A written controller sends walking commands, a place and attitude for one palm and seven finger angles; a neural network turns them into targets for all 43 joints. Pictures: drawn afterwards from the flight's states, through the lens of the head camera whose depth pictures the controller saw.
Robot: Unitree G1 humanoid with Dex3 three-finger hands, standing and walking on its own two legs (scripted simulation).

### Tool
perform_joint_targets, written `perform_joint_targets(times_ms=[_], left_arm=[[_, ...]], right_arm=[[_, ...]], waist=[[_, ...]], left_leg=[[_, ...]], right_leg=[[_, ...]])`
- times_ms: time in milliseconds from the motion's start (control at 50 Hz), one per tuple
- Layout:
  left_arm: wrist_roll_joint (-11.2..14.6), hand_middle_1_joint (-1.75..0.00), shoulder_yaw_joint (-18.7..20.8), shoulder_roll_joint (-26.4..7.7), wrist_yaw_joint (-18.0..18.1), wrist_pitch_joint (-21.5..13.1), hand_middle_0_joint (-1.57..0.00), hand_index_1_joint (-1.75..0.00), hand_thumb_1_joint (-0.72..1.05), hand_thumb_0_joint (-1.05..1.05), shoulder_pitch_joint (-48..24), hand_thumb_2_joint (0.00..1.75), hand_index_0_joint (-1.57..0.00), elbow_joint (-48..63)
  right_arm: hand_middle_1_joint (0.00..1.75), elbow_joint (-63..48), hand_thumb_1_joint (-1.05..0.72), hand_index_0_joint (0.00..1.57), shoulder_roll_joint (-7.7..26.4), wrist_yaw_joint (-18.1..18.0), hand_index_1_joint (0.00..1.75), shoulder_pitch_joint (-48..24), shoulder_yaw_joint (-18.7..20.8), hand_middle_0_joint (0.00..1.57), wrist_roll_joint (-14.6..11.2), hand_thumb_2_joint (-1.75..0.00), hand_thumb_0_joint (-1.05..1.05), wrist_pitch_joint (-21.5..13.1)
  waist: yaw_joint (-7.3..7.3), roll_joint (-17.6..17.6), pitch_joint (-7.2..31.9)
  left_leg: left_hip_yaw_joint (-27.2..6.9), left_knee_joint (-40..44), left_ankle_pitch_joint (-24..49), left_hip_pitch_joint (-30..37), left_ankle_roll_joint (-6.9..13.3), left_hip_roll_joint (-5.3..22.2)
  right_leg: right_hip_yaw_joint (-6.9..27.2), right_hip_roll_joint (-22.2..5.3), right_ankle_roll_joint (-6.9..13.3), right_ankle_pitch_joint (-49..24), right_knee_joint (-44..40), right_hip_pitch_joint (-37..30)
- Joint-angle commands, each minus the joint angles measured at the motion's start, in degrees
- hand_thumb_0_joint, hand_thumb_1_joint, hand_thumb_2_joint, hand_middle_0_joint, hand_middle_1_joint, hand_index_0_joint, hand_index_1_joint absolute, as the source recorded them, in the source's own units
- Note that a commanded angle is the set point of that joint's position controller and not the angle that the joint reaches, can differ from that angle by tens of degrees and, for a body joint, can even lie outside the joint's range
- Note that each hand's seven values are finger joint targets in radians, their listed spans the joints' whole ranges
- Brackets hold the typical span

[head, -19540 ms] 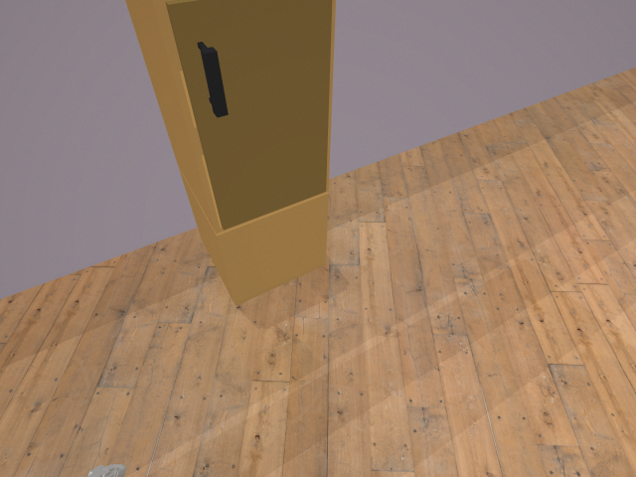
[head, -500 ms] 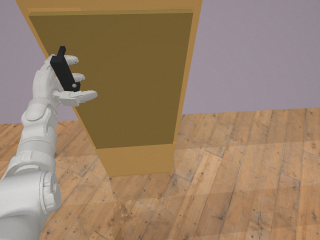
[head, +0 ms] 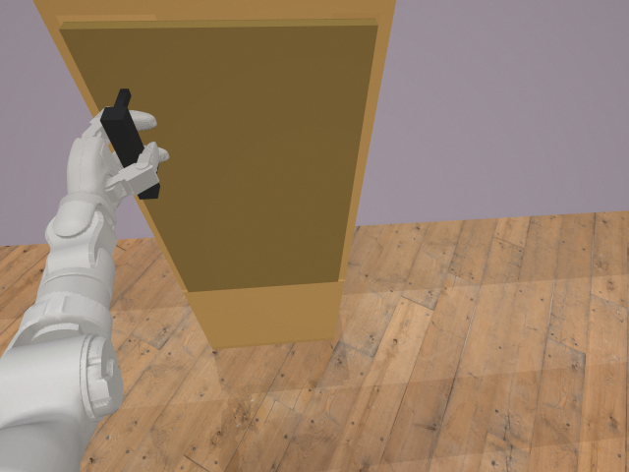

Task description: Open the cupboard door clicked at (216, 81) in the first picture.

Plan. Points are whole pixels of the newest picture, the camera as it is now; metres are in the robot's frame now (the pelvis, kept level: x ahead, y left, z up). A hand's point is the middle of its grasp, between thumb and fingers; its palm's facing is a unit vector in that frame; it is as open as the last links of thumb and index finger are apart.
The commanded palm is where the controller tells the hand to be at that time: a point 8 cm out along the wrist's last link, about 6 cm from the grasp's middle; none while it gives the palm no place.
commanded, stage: pull the door open along its arc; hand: left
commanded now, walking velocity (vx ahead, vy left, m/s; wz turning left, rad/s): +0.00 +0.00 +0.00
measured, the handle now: (137, 145) +0.51 +0.22 +0.13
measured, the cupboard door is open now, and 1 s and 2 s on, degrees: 0 42 45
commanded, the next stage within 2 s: open thumb and fingers to let go in 1.12 s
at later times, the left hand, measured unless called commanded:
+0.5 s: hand (155, 223) +0.37 +0.17 +0.13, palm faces +0.01 -1.00 +0.00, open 6.3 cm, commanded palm +0.30 +0.23 +0.13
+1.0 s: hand (244, 298) +0.27 +0.07 +0.14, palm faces +0.43 -0.90 +0.02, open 6.7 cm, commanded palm +0.19 +0.11 +0.13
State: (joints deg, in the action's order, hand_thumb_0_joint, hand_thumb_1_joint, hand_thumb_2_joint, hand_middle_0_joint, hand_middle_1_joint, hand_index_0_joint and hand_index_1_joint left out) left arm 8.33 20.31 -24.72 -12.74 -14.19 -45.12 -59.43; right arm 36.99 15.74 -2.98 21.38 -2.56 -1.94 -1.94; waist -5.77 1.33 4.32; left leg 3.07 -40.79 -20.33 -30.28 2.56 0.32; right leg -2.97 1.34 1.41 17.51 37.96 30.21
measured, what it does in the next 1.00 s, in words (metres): shifts its weight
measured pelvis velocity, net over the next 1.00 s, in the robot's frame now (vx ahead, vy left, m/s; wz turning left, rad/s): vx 0.03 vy -0.05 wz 0.02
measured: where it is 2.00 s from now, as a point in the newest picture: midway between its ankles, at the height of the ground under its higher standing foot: outside the picture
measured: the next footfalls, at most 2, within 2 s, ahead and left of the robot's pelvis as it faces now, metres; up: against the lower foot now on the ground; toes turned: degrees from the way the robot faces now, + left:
none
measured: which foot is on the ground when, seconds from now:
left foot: down 0.00-1.00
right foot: down 0.00-1.00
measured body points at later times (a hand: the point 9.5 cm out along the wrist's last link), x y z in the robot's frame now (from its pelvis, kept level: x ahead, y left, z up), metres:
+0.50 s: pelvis +0.02 +0.00 +0.01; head +0.03 -0.02 +0.46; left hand +0.37 +0.23 +0.13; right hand +0.13 -0.26 -0.09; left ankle +0.00 +0.09 -0.72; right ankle +0.01 -0.11 -0.72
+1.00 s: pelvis +0.03 -0.05 +0.01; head -0.01 -0.08 +0.46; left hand +0.24 +0.11 +0.14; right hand +0.24 -0.24 -0.07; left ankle +0.00 +0.09 -0.72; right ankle +0.01 -0.11 -0.72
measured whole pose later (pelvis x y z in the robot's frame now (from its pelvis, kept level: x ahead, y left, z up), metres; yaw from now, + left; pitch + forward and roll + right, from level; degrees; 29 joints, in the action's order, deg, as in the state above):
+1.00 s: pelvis +0.03 -0.05 +0.01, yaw +1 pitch -2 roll +1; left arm 0.1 -9.7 4.6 27.1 11.5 17.6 20.9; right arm 32.3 9.8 0.0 6.9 -2.6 2.0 6.9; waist 1.2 3.8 4.3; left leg 1.0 -32.4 -19.6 -10.6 -0.8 1.6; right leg -4.3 3.2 4.8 19.3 32.0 11.3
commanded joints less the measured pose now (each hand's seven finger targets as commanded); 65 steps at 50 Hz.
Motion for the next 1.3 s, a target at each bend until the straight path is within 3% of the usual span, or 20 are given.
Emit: perform_joint_targets(times_ms=[0, 40, 100, 200, 260, 340, 440, 460, 500, 560, 620, 640, 700, 800, 940, 1020, 1100, 1140, 1200, 1280], left_arm=[[0.2, -1.35, 2.2, -16.0, 0.1, -3.6, -0.40, -1.35, 0.90, 0.00, -25.9, 0.90, -0.40, 12.1], [1.0, -1.35, 0.8, -13.3, -0.1, -3.6, -0.40, -1.35, 0.90, 0.00, -24.4, 0.90, -0.40, 12.3], [1.5, -1.35, 1.2, -13.3, -0.4, -3.3, -0.40, -1.35, 0.90, 0.00, -20.1, 0.90, -0.40, 15.7], [3.0, -1.35, 1.8, -12.2, -0.6, -1.9, -0.40, -1.35, 0.90, 0.00, -10.2, 0.90, -0.40, 24.4], [4.4, -1.35, 2.0, -10.4, -0.6, -0.2, -0.40, -1.35, 0.90, 0.00, -0.8, 0.90, -0.40, 30.5], [6.0, -1.35, 2.2, -8.3, -0.2, 2.3, -0.40, -1.35, 0.90, 0.00, 12.1, 0.90, -0.40, 42.5], [7.4, -1.35, 0.7, -2.5, 1.6, 6.3, -0.40, -1.35, 0.90, 0.00, 32.1, 0.90, -0.40, 59.8], [9.0, -1.35, 3.9, -0.7, 6.7, 7.7, -0.40, -1.35, 0.90, 0.00, 33.4, 0.90, -0.40, 65.0], [7.9, -1.35, 2.5, 4.2, 14.7, 10.9, -0.40, -1.35, 0.90, 0.00, 40.1, 0.90, -0.40, 70.5], [4.4, -1.35, -0.6, 7.9, 23.1, 14.1, -0.40, -1.35, 0.90, 0.00, 51.1, 0.90, -0.40, 80.6], [0.8, -1.35, -6.0, 12.3, 29.4, 17.5, -0.40, -1.35, 0.90, 0.00, 53.8, 0.90, -0.40, 88.2], [-0.4, -1.35, -7.0, 12.8, 31.3, 18.5, -0.40, -1.35, 0.90, 0.00, 55.2, 0.90, -0.40, 87.9], [-2.8, -1.35, -12.2, 17.3, 35.7, 20.5, -0.40, -1.35, 0.90, 0.00, 56.1, 0.90, -0.40, 92.1], [-7.9, -1.35, -18.8, 22.1, 41.3, 22.5, -0.40, -1.35, 0.90, 0.00, 58.0, 0.90, -0.40, 92.9], [-11.3, -1.35, -28.2, 27.0, 41.1, 21.3, -0.40, -1.35, 0.90, 0.00, 61.7, 0.90, -0.40, 96.0], [-11.6, -1.35, -32.6, 29.7, 40.4, 19.7, -0.40, -1.35, 0.90, 0.00, 65.3, 0.90, -0.40, 98.6], [-10.7, -1.35, -37.1, 33.2, 40.9, 18.6, -0.40, -1.35, 0.90, 0.00, 64.5, 0.90, -0.40, 99.1], [-10.7, -1.35, -37.0, 32.9, 41.9, 18.2, -0.40, -1.35, 0.90, 0.00, 61.5, 0.90, -0.40, 98.6], [-10.3, -1.35, -32.4, 29.2, 43.5, 17.2, -0.40, -1.35, 0.90, 0.00, 50.9, 0.90, -0.40, 93.3], [-9.9, -1.32, -30.3, 28.3, 43.1, 16.2, -0.38, -1.32, 0.62, 0.00, 49.9, 0.78, -0.38, 89.0]], right_arm=[[0.30, -5.4, -0.90, 0.20, 9.2, -0.5, 0.30, 3.7, 3.2, 0.20, 0.0, -0.90, 0.00, -1.7], [0.30, -5.8, -0.90, 0.20, 9.1, -0.3, 0.30, 3.7, 3.4, 0.20, 0.0, -0.90, 0.00, -1.9], [0.30, -6.5, -0.90, 0.20, 9.1, -0.1, 0.30, 3.1, 3.6, 0.20, -0.1, -0.90, 0.00, -2.0], [0.30, -8.5, -0.90, 0.20, 8.8, 0.3, 0.30, 1.1, 3.8, 0.20, -0.6, -0.90, 0.00, -2.0], [0.30, -9.9, -0.90, 0.20, 8.4, 0.6, 0.30, -0.6, 3.9, 0.20, -0.9, -0.90, 0.00, -2.1], [0.30, -11.9, -0.90, 0.20, 7.7, 1.0, 0.30, -3.7, 4.1, 0.20, -1.1, -0.90, 0.00, -2.7], [0.30, -14.2, -0.90, 0.20, 6.2, 1.4, 0.30, -9.0, 3.8, 0.20, -1.4, -0.90, 0.00, -4.0], [0.30, -14.5, -0.90, 0.20, 4.5, 1.6, 0.30, -11.4, 3.6, 0.20, -1.5, -0.90, 0.00, -4.4], [0.30, -14.1, -0.90, 0.20, 3.5, 2.2, 0.30, -13.7, 3.5, 0.20, -1.0, -0.90, 0.00, -4.5], [0.30, -14.0, -0.90, 0.20, 2.5, 2.7, 0.30, -16.2, 3.3, 0.20, 0.1, -0.90, 0.00, -2.7], [0.30, -14.0, -0.90, 0.20, 1.3, 2.6, 0.30, -18.5, 2.6, 0.20, 1.2, -0.90, 0.00, -0.2], [0.30, -13.7, -0.90, 0.20, 1.4, 2.4, 0.30, -18.9, 2.5, 0.20, 1.6, -0.90, 0.00, 0.8], [0.30, -14.1, -0.90, 0.20, 0.3, 2.2, 0.30, -20.9, 2.0, 0.20, 2.5, -0.90, 0.00, 2.9], [0.30, -13.6, -0.90, 0.20, -0.8, 2.4, 0.30, -22.7, 1.8, 0.20, 3.7, -0.90, 0.00, 5.4], [0.30, -14.3, -0.90, 0.20, -1.3, 2.8, 0.30, -23.1, 2.1, 0.20, 4.2, -0.90, 0.00, 6.2], [0.30, -14.9, -0.90, 0.20, -1.4, 3.1, 0.30, -23.0, 2.2, 0.20, 4.3, -0.90, 0.00, 5.2], [0.30, -14.8, -0.90, 0.20, -1.4, 3.7, 0.30, -23.8, 2.2, 0.20, 4.1, -0.90, 0.00, 3.5], [0.30, -14.2, -0.90, 0.20, -1.3, 3.7, 0.30, -24.1, 2.3, 0.20, 4.1, -0.90, 0.00, 2.6], [0.30, -12.5, -0.90, 0.20, -1.2, 2.4, 0.30, -24.7, 2.0, 0.20, 4.5, -0.90, 0.00, 2.1], [0.30, -11.7, -0.90, 0.20, -1.6, 1.1, 0.30, -24.8, 2.0, 0.20, 4.6, -0.90, 0.00, 2.0]], waist=[[0.65, 3.8, 18.6], [0.42, 0.6, 17.9], [1.78, 2.2, 21.0], [3.91, 2.5, 21.3], [5.24, 0.2, 20.2], [7.11, 1.0, 19.6], [9.00, 0.7, 17.0], [11.48, 0.2, 15.0], [11.70, -1.5, 11.3], [11.86, -2.4, 11.5], [11.22, 0.3, 9.8], [10.66, -3.0, 7.6], [10.61, -1.6, 7.5], [10.21, -3.1, 6.1], [9.16, -4.2, 6.0], [9.04, -5.7, 6.3], [8.56, -6.1, 4.8], [7.87, -7.3, 3.5], [7.27, -7.5, 1.8], [8.63, -7.7, 3.8]], left_leg=[[-4.6, 5.0, 16.0, 10.9, -0.8, 0.3], [-4.6, 5.0, 15.7, 10.5, -0.5, 0.4], [-4.2, 5.1, 17.4, 11.8, -0.7, 0.4], [-3.6, 5.7, 22.0, 13.0, -0.7, 0.7], [-3.0, 6.3, 25.0, 12.9, -0.4, 0.9], [-2.2, 7.3, 28.4, 14.6, -0.4, 0.9], [-1.6, 8.9, 31.5, 17.1, -1.1, 1.1], [-1.8, 9.6, 29.1, 15.6, -1.5, 0.7], [-1.8, 10.7, 26.5, 15.0, -1.9, 0.7], [-1.3, 11.2, 25.9, 16.0, -2.0, 0.7], [-1.1, 11.3, 25.6, 17.1, -2.2, 0.4], [-1.6, 11.2, 23.9, 16.7, -2.0, 0.5], [-1.4, 11.1, 23.2, 18.2, -1.8, 0.1], [-2.2, 9.9, 22.7, 18.2, -1.6, -0.3], [-3.4, 8.9, 22.1, 18.4, -1.3, -0.3], [-3.8, 7.8, 20.7, 18.3, -1.1, -0.6], [-4.6, 6.7, 17.2, 18.0, -0.9, -1.0], [-5.1, 6.0, 15.3, 17.5, -0.9, -1.2], [-5.5, 5.6, 11.4, 16.0, -0.9, -2.1], [-5.9, 6.6, 11.0, 16.0, -1.0, -2.4]], right_leg=[[2.0, 0.4, 0.5, -15.2, -3.4, -7.1], [1.8, 0.6, 0.4, -15.2, -3.7, -7.2], [2.0, 0.5, 0.5, -17.1, -3.4, -9.4], [2.0, 0.6, 0.6, -20.7, -3.4, -12.6], [1.9, 0.5, 0.4, -23.7, -3.7, -15.3], [2.0, 0.1, 0.3, -27.1, -4.3, -18.8], [1.4, -0.3, 0.0, -29.7, -5.0, -21.2], [0.8, -0.3, -0.1, -27.4, -5.8, -20.7], [0.0, -0.3, 0.0, -25.1, -6.5, -20.9], [0.6, -0.9, 0.1, -26.3, -7.1, -24.2], [1.2, -1.2, 0.4, -27.4, -7.5, -25.2], [1.4, -1.1, 0.4, -26.0, -8.4, -24.9], [2.6, -1.6, 0.3, -26.9, -9.4, -25.8], [4.3, -2.3, 0.3, -28.7, -10.3, -25.9], [5.9, -3.6, -0.3, -32.6, -10.1, -26.1], [6.2, -4.2, -1.0, -33.2, -9.9, -25.7], [6.4, -4.8, -1.4, -26.9, -11.1, -22.9], [6.9, -5.0, -1.5, -22.5, -12.5, -21.2], [9.8, -6.0, -1.9, -14.2, -15.4, -19.4], [11.4, -6.8, -2.0, -12.9, -16.7, -21.8]])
